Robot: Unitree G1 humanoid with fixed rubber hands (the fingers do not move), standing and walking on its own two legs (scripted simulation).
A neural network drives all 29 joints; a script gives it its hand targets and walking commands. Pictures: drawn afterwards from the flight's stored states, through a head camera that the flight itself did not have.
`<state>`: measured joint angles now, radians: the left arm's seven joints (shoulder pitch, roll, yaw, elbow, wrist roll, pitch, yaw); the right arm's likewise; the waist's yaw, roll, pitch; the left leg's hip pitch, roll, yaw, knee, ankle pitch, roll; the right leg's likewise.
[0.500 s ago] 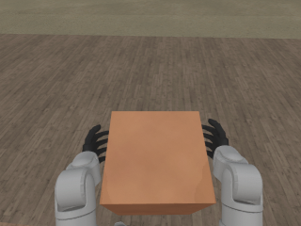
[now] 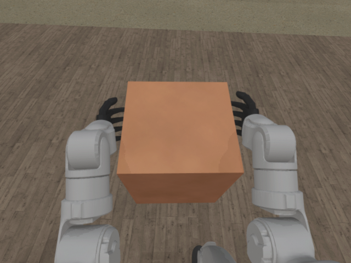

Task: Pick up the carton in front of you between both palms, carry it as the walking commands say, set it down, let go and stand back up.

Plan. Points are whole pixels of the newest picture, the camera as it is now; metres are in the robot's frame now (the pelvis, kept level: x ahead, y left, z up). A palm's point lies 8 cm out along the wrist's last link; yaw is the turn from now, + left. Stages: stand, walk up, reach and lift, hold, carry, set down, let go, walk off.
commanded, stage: carry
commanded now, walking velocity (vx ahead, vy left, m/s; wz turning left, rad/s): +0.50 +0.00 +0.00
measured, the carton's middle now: (176, 149) +0.37 -0.01 +0.03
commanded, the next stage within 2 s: none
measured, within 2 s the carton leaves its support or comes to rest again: neither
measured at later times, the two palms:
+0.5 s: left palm (121, 53) +0.71 +0.15 +0.07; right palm (214, 50) +0.72 -0.15 +0.07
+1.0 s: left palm (138, 11) +1.04 +0.11 +0.05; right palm (209, 9) +1.04 -0.19 +0.06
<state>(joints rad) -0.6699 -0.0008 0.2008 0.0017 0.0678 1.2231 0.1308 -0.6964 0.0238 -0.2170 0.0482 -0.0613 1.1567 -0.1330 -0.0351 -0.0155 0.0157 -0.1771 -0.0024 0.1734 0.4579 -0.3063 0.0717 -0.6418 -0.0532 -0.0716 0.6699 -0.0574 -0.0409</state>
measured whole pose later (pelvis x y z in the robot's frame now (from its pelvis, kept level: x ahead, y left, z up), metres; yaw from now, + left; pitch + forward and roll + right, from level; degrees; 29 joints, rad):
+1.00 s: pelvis +0.68 -0.03 -0.08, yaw +1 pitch +4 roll +1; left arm -0.61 -0.04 0.21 0.00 0.10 1.21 0.13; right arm -0.66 0.03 -0.22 0.07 -0.06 1.15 -0.13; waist -0.06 -0.02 -0.05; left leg -0.10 -0.06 0.10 0.63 -0.48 0.08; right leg -0.50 0.01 -0.12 0.43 0.11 -0.07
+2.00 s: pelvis +1.29 -0.03 -0.12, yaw +1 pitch +5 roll +1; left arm -0.60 -0.03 0.21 0.00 0.09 1.22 0.12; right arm -0.64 0.03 -0.20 0.07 -0.05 1.16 -0.12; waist -0.06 -0.02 -0.07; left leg -0.10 -0.06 0.08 0.58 -0.47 0.08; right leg -0.54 0.01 -0.11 0.46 0.09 -0.07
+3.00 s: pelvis +1.87 -0.02 -0.16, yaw +0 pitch +5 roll +0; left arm -0.61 -0.04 0.21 0.02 0.09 1.22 0.13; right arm -0.64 0.03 -0.20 0.09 -0.06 1.16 -0.13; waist -0.07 -0.01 -0.07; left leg -0.12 -0.07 0.07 0.50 -0.40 0.10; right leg -0.63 -0.01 -0.08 0.58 0.04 -0.05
